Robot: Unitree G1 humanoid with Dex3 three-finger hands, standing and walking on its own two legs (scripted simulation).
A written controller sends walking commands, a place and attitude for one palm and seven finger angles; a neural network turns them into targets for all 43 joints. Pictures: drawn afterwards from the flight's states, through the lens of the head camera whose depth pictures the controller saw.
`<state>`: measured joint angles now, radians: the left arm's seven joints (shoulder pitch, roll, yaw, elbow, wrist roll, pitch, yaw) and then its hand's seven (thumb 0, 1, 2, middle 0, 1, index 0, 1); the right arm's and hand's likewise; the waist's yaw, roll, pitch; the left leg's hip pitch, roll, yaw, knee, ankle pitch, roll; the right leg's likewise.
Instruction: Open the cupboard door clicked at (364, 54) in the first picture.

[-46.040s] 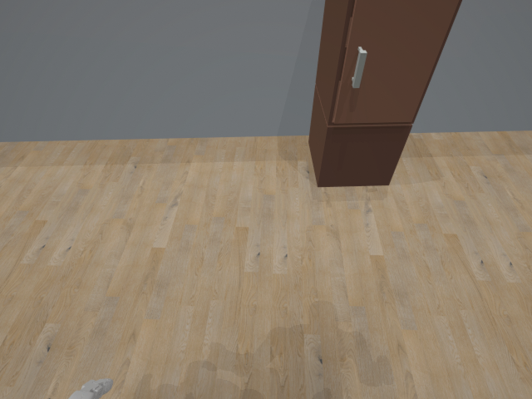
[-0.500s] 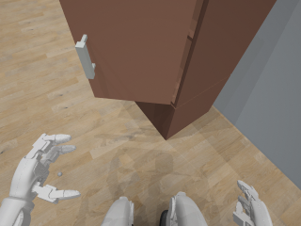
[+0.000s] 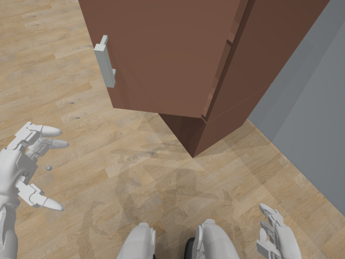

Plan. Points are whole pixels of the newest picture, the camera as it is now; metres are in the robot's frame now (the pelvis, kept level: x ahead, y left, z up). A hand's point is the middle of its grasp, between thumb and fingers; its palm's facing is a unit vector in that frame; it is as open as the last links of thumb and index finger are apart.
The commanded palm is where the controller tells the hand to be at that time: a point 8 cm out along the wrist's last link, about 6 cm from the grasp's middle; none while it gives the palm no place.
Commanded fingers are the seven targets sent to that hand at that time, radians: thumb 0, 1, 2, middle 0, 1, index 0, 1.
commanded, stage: raise the hand with hooked fingers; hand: left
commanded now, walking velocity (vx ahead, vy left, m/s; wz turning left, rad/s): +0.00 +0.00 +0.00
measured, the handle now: (107, 62) +0.59 +0.22 +0.03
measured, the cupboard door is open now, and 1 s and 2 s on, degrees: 50 50 50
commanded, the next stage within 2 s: move the hooked fingers beside the handle in 0.50 s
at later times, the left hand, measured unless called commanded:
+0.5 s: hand (55, 169) +0.28 +0.26 +0.03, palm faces -0.08 -1.00 -0.06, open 14.0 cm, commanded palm +0.26 +0.31 +0.04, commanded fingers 0.00 -0.50 0.30 -0.30 -1.20 -0.30 -1.20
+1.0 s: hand (59, 141) +0.34 +0.27 +0.03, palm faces -0.07 -1.00 -0.04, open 14.0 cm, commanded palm +0.33 +0.32 +0.03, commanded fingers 0.00 -0.50 0.30 -0.30 -1.20 -0.30 -1.20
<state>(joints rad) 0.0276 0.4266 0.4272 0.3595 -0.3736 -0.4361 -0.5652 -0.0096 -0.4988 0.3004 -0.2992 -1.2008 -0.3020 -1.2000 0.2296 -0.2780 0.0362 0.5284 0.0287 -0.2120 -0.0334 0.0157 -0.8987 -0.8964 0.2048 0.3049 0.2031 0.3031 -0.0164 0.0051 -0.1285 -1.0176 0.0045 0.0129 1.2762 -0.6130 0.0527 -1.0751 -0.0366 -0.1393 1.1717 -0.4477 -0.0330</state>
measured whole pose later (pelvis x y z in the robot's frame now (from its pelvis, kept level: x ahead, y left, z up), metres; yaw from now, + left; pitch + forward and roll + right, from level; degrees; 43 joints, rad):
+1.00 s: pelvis +0.00 +0.00 -0.01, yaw -1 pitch +23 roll -3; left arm -0.24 0.50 0.48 0.60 -0.35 -0.37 -0.61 -0.01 -0.50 0.30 -0.30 -1.20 -0.30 -1.20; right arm 0.24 -0.30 0.04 0.53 0.04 -0.16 -0.04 0.01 -0.90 -0.90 0.20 0.30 0.20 0.30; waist -0.05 0.00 -0.13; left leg -1.08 0.02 0.02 1.31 -0.62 0.05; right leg -1.15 -0.02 -0.14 1.19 -0.44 -0.04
